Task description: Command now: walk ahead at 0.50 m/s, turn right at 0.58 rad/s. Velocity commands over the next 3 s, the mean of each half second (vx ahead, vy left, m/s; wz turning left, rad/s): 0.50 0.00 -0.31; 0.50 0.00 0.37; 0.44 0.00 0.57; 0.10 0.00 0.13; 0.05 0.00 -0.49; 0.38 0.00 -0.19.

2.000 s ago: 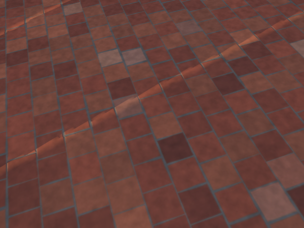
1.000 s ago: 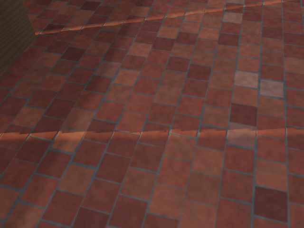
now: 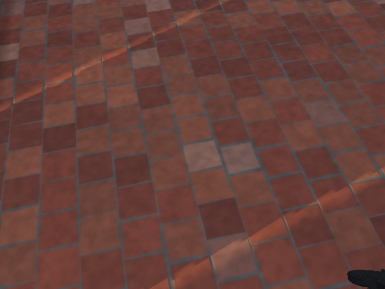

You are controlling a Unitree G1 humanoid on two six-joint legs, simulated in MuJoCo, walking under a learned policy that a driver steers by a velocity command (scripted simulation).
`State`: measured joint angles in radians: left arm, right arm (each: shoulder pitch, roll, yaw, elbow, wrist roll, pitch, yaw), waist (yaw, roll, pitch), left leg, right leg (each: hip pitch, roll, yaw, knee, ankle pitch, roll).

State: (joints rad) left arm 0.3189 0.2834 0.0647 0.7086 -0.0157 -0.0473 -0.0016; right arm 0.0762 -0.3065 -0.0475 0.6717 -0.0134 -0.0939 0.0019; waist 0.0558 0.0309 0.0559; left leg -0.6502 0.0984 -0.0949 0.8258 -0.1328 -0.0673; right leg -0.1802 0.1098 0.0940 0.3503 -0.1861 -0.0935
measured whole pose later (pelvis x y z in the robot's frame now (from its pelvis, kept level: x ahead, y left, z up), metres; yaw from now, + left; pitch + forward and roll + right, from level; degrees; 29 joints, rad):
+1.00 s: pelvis +0.52 -0.01 +0.00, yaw +7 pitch +1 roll -3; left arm 0.31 0.28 0.08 0.82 0.01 -0.09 0.00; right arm 0.18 -0.32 -0.07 0.71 0.02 -0.02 0.02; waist 0.06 0.05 0.03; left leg -0.69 0.11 -0.05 0.88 -0.07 -0.02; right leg -0.03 0.02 -0.16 0.24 -0.22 -0.02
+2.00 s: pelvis +0.89 +0.11 -0.01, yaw +26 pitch +0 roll +1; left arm 0.16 0.28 0.05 0.75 -0.02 0.02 0.00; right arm 0.19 -0.27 -0.06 0.73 -0.01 0.02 -0.04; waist 0.02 -0.03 0.07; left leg -0.26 -0.02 -0.07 0.53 -0.25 -0.01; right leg -0.38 0.07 0.11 0.51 -0.13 -0.02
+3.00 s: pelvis +1.09 +0.15 +0.00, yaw +5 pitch +2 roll -1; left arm 0.19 0.30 0.05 0.66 0.00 -0.08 -0.01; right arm 0.41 -0.25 -0.04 0.79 0.01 -0.07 0.01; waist -0.06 -0.04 0.00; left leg -0.14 -0.04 -0.10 0.33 -0.22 0.05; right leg -0.54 -0.02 0.05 0.88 -0.25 0.00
